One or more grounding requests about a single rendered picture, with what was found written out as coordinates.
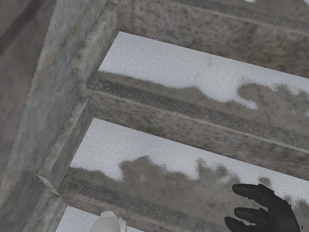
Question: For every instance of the right robot hand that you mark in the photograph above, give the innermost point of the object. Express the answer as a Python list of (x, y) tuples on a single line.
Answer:
[(279, 216)]

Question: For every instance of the left robot shin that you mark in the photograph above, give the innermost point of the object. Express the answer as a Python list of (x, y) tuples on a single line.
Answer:
[(107, 214)]

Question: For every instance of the left robot thigh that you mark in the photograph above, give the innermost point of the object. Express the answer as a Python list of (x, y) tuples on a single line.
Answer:
[(109, 224)]

